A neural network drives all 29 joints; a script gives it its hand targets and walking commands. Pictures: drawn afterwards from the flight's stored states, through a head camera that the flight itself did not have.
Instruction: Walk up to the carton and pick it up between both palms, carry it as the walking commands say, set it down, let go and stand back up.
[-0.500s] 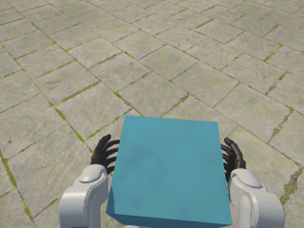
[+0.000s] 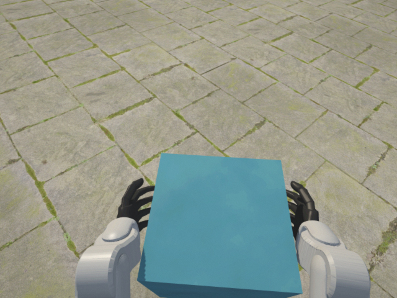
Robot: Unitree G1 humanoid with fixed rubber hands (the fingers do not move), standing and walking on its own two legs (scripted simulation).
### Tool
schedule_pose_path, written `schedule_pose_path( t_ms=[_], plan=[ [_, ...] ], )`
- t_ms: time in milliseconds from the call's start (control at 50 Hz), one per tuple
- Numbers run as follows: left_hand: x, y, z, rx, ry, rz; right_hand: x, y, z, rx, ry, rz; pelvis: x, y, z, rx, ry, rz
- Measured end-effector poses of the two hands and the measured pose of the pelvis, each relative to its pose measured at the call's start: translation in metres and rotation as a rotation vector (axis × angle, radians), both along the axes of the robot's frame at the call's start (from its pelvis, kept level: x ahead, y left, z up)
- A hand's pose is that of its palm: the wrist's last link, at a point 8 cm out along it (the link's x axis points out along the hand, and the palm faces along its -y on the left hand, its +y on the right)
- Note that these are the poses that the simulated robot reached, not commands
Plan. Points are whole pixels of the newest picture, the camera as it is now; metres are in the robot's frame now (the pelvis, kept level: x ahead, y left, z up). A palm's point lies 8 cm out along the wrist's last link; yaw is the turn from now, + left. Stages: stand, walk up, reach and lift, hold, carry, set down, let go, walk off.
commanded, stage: carry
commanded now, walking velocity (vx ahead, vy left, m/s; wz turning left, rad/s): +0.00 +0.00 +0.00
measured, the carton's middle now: (214, 235) +0.24 +0.01 +0.01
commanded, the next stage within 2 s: none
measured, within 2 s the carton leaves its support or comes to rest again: neither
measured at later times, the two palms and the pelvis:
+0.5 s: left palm (98, 270) +0.14 +0.18 +0.10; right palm (309, 287) +0.15 -0.12 +0.09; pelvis -0.09 +0.03 +0.00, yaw -2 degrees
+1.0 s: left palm (96, 287) +0.13 +0.18 +0.06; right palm (293, 294) +0.14 -0.11 +0.05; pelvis -0.11 +0.03 +0.00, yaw -1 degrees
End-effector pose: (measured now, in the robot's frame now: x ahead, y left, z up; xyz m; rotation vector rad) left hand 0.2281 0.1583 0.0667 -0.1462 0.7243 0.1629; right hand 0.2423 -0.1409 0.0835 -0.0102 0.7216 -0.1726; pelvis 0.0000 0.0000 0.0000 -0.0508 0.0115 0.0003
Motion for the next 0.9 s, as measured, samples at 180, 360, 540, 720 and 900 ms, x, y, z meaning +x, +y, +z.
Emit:
schedule_pose_path(
  t_ms=[180, 360, 540, 720, 900],
  plan=[
    [-0.028, 0.024, 0.009, 0.022, -0.014, -0.02, -0.036, 0.023, 0.001, 0.02, -0.014, -0.02, -0.034, 0.03, 0.003, -0.002, 0.021, -0.028],
    [-0.065, 0.021, 0.019, 0.071, -0.011, -0.028, -0.075, 0.02, -0.004, 0.068, -0.011, -0.028, -0.072, 0.031, 0.006, 0.011, 0.021, -0.031],
    [-0.089, 0.016, 0.034, 0.095, -0.071, -0.03, -0.098, 0.016, 0.007, 0.088, -0.069, -0.026, -0.09, 0.028, 0.003, 0.015, -0.015, -0.027],
    [-0.107, 0.021, 0.01, 0.117, 0.018, 0.01, -0.101, 0.021, -0.021, 0.095, 0.019, 0.026, -0.108, 0.023, 0.005, 0.02, -0.031, -0.022],
    [-0.097, 0.025, -0.012, 0.077, -0.045, -0.012, -0.099, 0.024, -0.031, 0.046, -0.044, 0.011, -0.108, 0.03, -0.011, 0.004, -0.073, -0.018]
  ],
)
